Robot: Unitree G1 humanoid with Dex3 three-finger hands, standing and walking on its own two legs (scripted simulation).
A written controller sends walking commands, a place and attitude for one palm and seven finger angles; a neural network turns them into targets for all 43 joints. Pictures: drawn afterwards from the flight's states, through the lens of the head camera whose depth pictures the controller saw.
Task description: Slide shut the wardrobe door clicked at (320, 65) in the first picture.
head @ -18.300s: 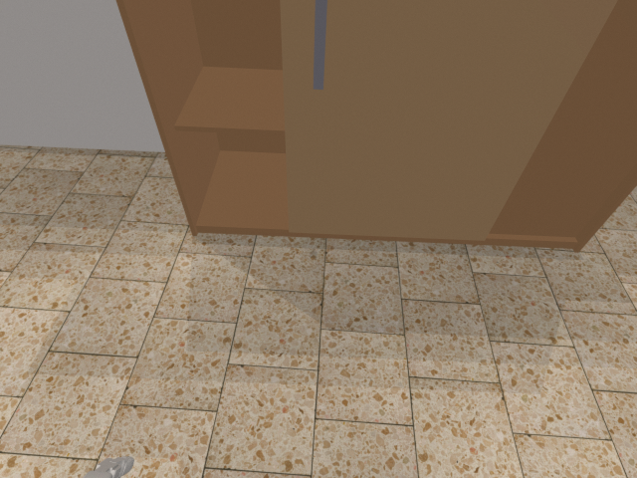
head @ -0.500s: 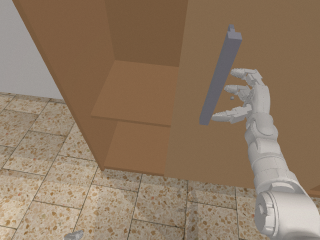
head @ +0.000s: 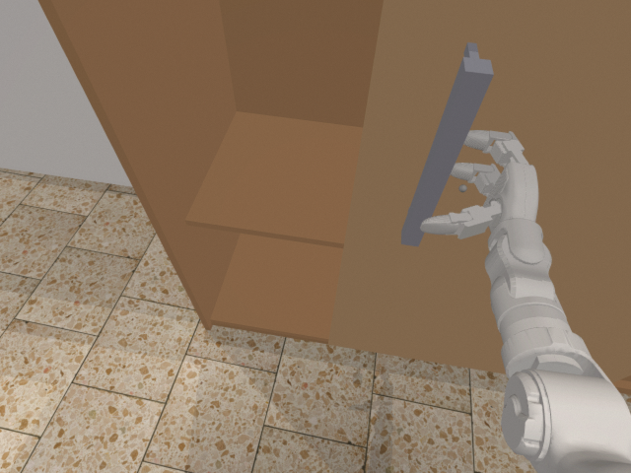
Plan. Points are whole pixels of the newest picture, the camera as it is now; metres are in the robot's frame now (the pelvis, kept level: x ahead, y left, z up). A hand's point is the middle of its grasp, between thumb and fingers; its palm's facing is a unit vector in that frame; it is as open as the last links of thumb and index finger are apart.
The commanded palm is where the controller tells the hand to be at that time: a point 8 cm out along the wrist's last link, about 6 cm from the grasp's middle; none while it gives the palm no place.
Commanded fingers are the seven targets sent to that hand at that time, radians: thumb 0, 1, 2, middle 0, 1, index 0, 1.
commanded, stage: slide the fingers in behind the handle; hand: right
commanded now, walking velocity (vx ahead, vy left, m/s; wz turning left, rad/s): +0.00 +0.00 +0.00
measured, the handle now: (435, 161) +0.51 -0.08 +0.12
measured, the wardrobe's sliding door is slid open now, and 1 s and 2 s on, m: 0.39 0.39 0.39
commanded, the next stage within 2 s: grip the handle and tug to test in 1.56 s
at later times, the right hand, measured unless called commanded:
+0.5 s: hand (444, 189) +0.46 -0.09 +0.12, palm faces +0.00 +1.00 -0.01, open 14.0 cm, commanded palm +0.43 -0.14 +0.12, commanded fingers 0.00 0.50 -0.30 0.30 1.20 0.30 1.20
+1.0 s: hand (429, 191) +0.45 -0.07 +0.12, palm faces -0.01 +1.00 -0.01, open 14.0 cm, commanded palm +0.42 -0.12 +0.12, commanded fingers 0.00 0.50 -0.30 0.30 1.20 0.30 1.20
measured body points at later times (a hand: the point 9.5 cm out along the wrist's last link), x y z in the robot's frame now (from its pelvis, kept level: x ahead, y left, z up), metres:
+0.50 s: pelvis +0.00 +0.00 +0.00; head +0.05 +0.02 +0.45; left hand +0.07 +0.25 -0.13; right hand +0.45 -0.14 +0.12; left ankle -0.03 +0.12 -0.71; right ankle +0.02 -0.13 -0.71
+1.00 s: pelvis +0.01 +0.01 +0.00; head +0.05 +0.02 +0.45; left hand +0.07 +0.26 -0.13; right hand +0.44 -0.12 +0.12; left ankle -0.03 +0.12 -0.71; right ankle +0.02 -0.13 -0.71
